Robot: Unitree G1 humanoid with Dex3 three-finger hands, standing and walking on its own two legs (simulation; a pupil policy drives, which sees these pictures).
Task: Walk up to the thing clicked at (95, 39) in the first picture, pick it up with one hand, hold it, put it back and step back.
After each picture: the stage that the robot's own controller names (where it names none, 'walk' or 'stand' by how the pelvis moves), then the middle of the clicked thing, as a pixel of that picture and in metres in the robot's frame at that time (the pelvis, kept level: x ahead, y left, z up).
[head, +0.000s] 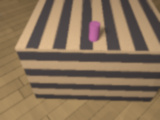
stand; (94, 31) +0.86 -0.05 -0.11
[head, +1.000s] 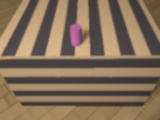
rise first; (76, 35) +0.78 +0.10 -0.08
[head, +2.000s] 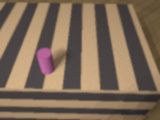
stand; (46, 61) +0.53 +0.21 -0.08
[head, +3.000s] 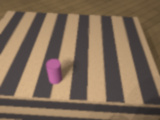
stand; (54, 71) +0.52 +0.16 -0.11
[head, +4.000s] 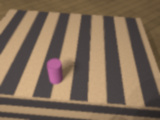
stand; (55, 71) +0.52 +0.16 -0.10
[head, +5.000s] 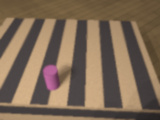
stand; (52, 78) +0.51 +0.18 -0.11
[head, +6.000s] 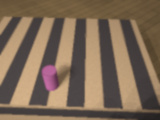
stand; (50, 78) +0.50 +0.18 -0.11
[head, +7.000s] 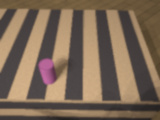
rise first; (48, 72) +0.50 +0.20 -0.11
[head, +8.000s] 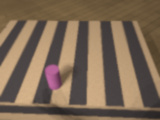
go down; (53, 77) +0.51 +0.20 -0.11
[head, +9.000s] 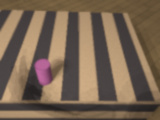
go down; (44, 72) +0.51 +0.19 -0.10
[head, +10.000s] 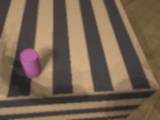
go down; (31, 64) +0.50 +0.19 -0.06
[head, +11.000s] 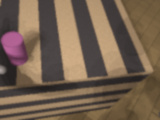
close in; (16, 49) +0.51 +0.20 -0.03
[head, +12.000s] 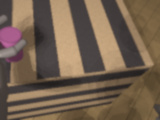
close; (12, 45) +0.51 +0.19 -0.01
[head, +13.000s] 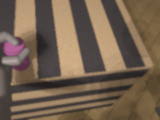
lift; (17, 54) +0.48 +0.18 -0.01
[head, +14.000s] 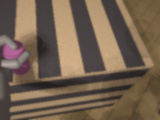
lift; (17, 58) +0.47 +0.19 -0.01
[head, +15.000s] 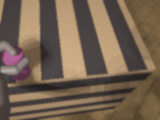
lift; (17, 64) +0.45 +0.20 -0.01
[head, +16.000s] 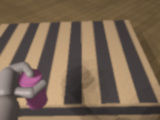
hold; (34, 89) +0.32 +0.18 +0.09
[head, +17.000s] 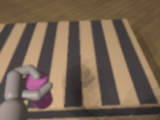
hold; (39, 90) +0.33 +0.16 +0.07
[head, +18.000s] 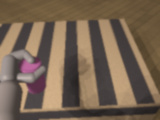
crouch; (33, 75) +0.38 +0.18 +0.08
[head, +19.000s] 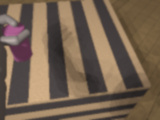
lower; (18, 42) +0.50 +0.19 +0.09
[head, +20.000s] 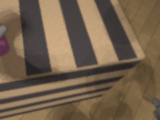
lower; out of the picture +0.53 +0.21 +0.00
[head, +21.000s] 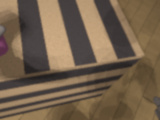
lower; out of the picture +0.53 +0.21 +0.01
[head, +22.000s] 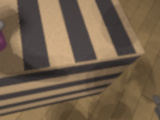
lower; out of the picture +0.54 +0.21 +0.01
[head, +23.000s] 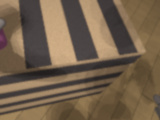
lower; out of the picture +0.54 +0.21 +0.02
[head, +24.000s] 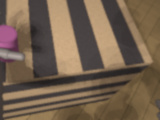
withdraw; (7, 45) +0.50 +0.19 +0.00
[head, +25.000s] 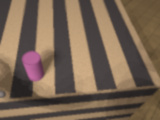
sink last; (34, 66) +0.48 +0.19 -0.05
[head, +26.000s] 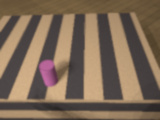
stand; (49, 73) +0.50 +0.20 -0.06
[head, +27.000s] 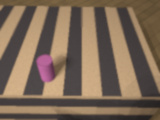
stand; (46, 68) +0.50 +0.19 -0.06
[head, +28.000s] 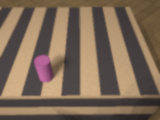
stand; (44, 69) +0.50 +0.20 -0.06
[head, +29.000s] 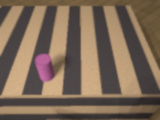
stand; (45, 68) +0.50 +0.20 -0.05
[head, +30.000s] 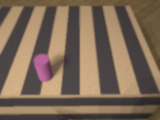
stand; (43, 68) +0.50 +0.20 -0.05
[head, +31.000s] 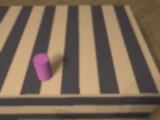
stand; (43, 67) +0.50 +0.20 -0.05
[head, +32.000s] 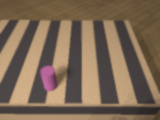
walk; (49, 78) +0.51 +0.19 -0.11
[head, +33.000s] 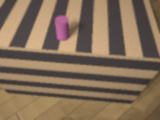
walk; (62, 28) +0.71 +0.12 -0.08
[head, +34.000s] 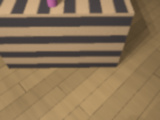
walk; out of the picture +1.03 +0.26 -0.08
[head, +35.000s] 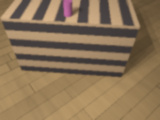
stand; (68, 8) +1.14 +0.16 -0.10
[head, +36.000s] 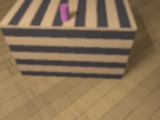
stand; (64, 12) +1.13 +0.17 -0.11
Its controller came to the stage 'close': yes
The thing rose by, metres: 0.20
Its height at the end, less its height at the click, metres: +0.00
